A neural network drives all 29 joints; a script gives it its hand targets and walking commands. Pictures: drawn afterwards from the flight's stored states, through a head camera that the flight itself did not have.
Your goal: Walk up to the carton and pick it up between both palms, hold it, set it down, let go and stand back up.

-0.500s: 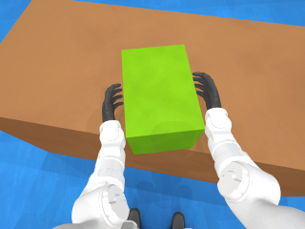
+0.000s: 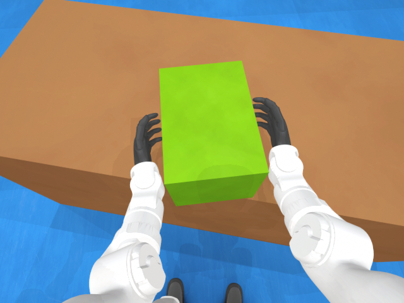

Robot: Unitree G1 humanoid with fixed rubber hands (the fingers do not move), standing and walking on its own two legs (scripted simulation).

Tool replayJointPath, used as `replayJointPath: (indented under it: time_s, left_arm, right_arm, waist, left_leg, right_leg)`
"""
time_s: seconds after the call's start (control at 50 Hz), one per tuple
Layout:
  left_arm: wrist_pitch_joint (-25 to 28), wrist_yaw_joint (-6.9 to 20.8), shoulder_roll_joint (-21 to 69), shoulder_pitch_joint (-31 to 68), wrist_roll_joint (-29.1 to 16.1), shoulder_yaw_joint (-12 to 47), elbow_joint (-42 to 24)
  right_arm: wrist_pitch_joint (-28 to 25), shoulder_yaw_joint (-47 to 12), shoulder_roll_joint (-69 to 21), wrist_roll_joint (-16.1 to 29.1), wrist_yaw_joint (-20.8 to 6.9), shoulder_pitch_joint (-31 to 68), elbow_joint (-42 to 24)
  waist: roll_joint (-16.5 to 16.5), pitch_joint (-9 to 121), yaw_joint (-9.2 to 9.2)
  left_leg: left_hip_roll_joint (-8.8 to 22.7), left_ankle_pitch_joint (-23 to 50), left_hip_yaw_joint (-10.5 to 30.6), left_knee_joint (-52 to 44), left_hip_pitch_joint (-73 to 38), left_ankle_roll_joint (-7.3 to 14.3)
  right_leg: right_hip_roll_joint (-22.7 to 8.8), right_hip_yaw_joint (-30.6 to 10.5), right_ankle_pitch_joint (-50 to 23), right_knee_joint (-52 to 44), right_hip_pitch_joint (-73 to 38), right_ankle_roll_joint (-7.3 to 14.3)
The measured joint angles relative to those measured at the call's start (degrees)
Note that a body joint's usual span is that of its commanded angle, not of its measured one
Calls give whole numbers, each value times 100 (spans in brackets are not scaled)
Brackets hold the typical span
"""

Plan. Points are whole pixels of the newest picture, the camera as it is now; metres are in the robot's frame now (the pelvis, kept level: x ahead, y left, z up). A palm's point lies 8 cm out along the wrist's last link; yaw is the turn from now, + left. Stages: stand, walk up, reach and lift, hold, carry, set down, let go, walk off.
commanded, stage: reach and lift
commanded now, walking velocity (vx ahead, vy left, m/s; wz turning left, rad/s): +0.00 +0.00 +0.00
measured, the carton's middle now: (207, 135) +0.45 +0.04 -0.04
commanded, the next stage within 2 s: none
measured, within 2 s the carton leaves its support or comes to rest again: leaves its support in 0.26 s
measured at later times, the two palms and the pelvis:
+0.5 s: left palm (146, 156) +0.37 +0.16 +0.00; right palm (285, 137) +0.42 -0.11 +0.03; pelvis -0.01 -0.01 +0.00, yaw +1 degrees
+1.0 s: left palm (135, 147) +0.36 +0.17 +0.07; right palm (296, 146) +0.37 -0.11 +0.08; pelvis -0.03 +0.01 +0.01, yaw +1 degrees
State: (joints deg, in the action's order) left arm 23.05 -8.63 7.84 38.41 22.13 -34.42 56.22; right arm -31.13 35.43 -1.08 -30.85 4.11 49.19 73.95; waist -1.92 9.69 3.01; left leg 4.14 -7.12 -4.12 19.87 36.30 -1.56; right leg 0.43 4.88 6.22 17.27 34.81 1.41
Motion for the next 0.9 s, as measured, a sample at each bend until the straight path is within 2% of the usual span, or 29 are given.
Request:
replayJointPath:
  time_s: [0.2,0.32,0.42,0.56,0.76,0.9]
  left_arm:
    - [-33,-130,-83,-85,-136,272,142]
    - [-117,-230,-182,-126,-447,544,266]
    - [-145,-268,-280,-70,-732,746,427]
    - [-254,-163,-439,241,-863,735,755]
    - [-559,27,-459,108,-924,779,593]
    - [-1075,-23,-460,-13,-1073,1225,264]
  right_arm:
    - [-70,-97,87,199,15,23,308]
    - [39,-254,145,381,17,121,500]
    - [173,-541,161,586,85,117,460]
    - [402,-852,185,871,276,184,447]
    - [721,-1463,54,1394,448,-264,-4]
    - [1147,-1527,7,1765,331,-561,-353]
  waist:
    - [-45,149,92]
    - [30,215,110]
    - [122,288,54]
    - [137,216,-90]
    - [142,53,-264]
    - [100,-150,-282]
  left_leg:
    - [33,-20,-63,107,99,11]
    - [54,-19,-18,164,127,-19]
    - [75,-7,65,188,117,-59]
    - [78,34,109,130,-120,-88]
    - [-1,83,89,-28,-727,-25]
    - [-75,55,87,14,-1123,44]
  right_leg:
    - [21,-47,-60,-4,71,-1]
    - [35,4,-22,83,96,35]
    - [57,85,9,130,66,72]
    - [64,121,62,214,-120,105]
    - [7,73,16,79,-719,32]
    - [-60,54,-9,26,-1168,-33]
